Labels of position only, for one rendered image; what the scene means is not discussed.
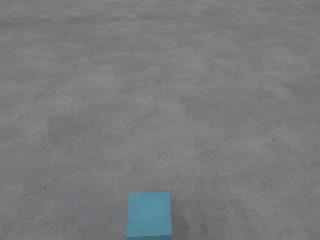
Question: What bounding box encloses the carton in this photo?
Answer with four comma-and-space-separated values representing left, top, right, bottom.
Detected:
126, 192, 172, 240

